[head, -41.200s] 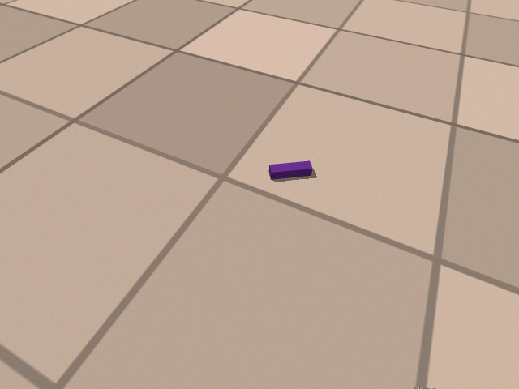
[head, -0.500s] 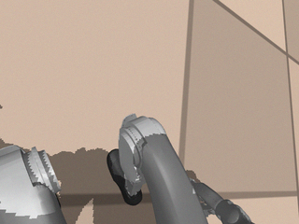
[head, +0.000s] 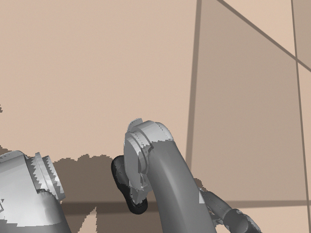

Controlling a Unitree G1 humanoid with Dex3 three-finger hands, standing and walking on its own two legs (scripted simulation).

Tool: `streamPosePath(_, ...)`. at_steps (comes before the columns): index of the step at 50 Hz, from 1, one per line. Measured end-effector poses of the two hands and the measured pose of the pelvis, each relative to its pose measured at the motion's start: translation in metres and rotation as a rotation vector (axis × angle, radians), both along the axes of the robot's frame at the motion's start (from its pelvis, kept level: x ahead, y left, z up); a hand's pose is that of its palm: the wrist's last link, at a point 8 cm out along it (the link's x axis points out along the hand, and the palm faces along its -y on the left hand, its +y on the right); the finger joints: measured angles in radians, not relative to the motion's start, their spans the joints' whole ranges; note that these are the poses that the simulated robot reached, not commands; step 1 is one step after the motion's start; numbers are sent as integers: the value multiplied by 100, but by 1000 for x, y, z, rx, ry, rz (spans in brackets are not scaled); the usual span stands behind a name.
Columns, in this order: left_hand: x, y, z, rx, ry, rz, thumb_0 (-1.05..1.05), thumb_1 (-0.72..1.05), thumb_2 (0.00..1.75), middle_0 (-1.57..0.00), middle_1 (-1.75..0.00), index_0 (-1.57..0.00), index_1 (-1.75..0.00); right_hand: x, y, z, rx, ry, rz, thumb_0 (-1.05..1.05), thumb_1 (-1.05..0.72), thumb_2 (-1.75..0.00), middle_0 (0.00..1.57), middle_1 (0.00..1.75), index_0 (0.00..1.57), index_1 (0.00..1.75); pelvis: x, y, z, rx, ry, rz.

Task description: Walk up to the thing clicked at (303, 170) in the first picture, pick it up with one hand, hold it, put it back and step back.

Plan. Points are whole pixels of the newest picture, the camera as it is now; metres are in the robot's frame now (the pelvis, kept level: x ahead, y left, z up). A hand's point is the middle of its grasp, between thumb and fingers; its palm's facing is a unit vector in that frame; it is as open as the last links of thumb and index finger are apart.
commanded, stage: close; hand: left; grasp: from above
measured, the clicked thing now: out of the picture +0.42 +0.38 -0.27
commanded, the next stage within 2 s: settle in 0.14 s
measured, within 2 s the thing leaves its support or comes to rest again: leaves its support in 0.54 s
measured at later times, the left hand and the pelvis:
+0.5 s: hand out of the picture +0.40 +0.37 -0.24, palm faces -0.42 -0.20 -0.89, open 9.3 cm; pelvis +0.00 +0.00 +0.00, yaw +0 degrees
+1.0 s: hand out of the picture +0.39 +0.39 -0.15, palm faces -0.45 -0.15 -0.88, open 9.2 cm; pelvis +0.00 +0.00 +0.02, yaw +4 degrees
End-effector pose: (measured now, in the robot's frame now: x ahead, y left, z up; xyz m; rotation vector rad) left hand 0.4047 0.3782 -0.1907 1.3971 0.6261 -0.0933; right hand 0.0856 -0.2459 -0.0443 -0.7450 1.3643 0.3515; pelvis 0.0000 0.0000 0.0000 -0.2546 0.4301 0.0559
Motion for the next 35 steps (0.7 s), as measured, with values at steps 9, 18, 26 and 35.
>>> streamPosePath(9, 2, 1, 1, 1, -1, 1, 0, 11, 57, -51, -88, -59, -78, 0, 1, -3, 9, 4, 2, 0, -90, -89, 21, 30, 20, 29, 0, -1, -1, 3, 2, -2)
streamPosePath(18, 4, 1, 2, 3, 0, 4, 0, 11, 51, -56, -84, -63, -75, -3, -1, -2, 5, 9, -10, 0, -90, -89, 21, 30, 20, 29, 1, -1, -1, 6, 4, -2)
streamPosePath(26, 1, -1, 6, -5, -5, -5, 0, 11, 49, -58, -83, -65, -73, -2, -5, 2, -4, 8, -29, 0, -91, -90, 21, 30, 20, 29, 2, -2, 2, 6, 17, 2)
streamPosePath(35, 4, 3, 40, 26, -73, -26, 0, 11, 47, -59, -81, -67, -71, 17, -9, -2, 20, -40, -68, 0, -91, -89, 21, 30, 20, 29, 5, -3, 7, 16, 58, 15)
